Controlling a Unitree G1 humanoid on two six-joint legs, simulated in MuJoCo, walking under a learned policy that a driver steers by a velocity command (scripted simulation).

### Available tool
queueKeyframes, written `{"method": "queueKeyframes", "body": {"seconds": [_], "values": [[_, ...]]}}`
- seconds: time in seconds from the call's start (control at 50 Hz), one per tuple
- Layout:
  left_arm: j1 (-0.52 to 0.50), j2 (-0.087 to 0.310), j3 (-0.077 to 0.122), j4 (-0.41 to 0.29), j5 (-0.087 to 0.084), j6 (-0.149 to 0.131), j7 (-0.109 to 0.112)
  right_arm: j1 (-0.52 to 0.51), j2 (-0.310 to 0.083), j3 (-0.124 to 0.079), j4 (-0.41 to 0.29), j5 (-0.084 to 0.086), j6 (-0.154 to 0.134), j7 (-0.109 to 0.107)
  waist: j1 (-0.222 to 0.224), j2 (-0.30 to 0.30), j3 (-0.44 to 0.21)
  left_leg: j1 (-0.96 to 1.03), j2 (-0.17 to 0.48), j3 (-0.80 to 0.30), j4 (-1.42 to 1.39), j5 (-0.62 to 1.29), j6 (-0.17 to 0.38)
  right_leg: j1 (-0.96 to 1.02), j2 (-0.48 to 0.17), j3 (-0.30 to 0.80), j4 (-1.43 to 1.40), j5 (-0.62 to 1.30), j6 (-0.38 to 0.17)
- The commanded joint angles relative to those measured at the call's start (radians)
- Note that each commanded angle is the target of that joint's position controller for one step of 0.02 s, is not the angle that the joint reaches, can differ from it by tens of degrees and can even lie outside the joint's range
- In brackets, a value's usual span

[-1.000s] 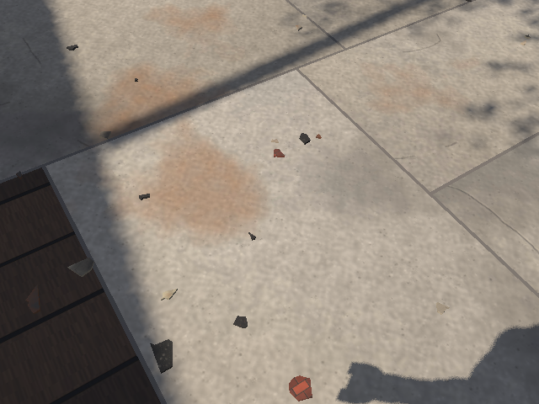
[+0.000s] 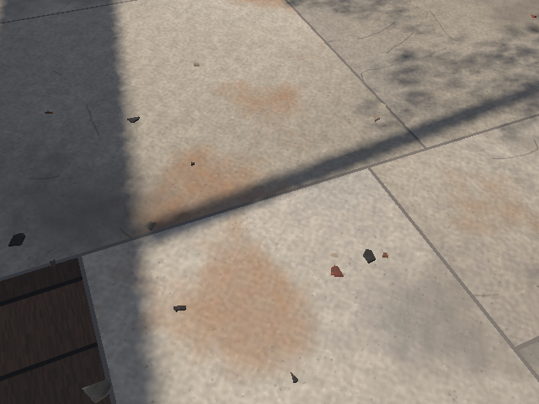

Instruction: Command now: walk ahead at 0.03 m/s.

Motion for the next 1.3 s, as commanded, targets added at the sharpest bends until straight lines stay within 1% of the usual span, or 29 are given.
{"method": "queueKeyframes", "body": {"seconds": [0.02, 0.24, 0.48, 0.84, 1.3], "values": [[0.070, 0.073, 0.011, 0.012, 0.000, 0.001, 0.008, 0.039, -0.107, -0.022, 0.004, 0.000, -0.004, -0.006, -0.005, 0.028, -0.011, 0.106, 0.152, -0.161, -0.062, 0.287, 0.030, -0.077, -0.083, 0.074, -0.062, 0.128, -0.019], [0.083, 0.056, 0.000, 0.069, 0.002, 0.005, 0.015, 0.076, -0.086, -0.017, 0.086, -0.001, 0.009, -0.008, -0.009, 0.019, 0.026, 0.082, 0.135, -0.158, -0.098, 0.159, 0.019, -0.089, -0.093, 0.078, -0.067, 0.098, -0.025], [0.119, 0.024, -0.009, 0.099, 0.003, -0.002, 0.018, 0.117, -0.054, -0.011, 0.135, -0.001, 0.014, -0.006, -0.017, 0.015, 0.053, 0.064, 0.125, -0.154, -0.111, 0.065, 0.010, -0.126, -0.096, 0.087, -0.075, 0.069, -0.032], [0.172, -0.012, -0.012, 0.111, 0.003, -0.013, 0.020, 0.157, -0.018, -0.005, 0.162, -0.002, 0.014, -0.006, -0.021, 0.011, 0.065, 0.053, 0.123, -0.143, -0.092, 0.067, 0.002, -0.146, -0.098, 0.098, -0.083, 0.073, -0.040], [0.196, -0.031, -0.010, 0.109, 0.002, -0.022, 0.020, 0.185, 0.005, -0.001, 0.172, -0.001, 0.010, -0.009, -0.020, 0.010, 0.065, 0.056, 0.128, -0.129, -0.062, 0.131, -0.006, -0.123, -0.100, 0.102, -0.085, 0.146, -0.046]]}}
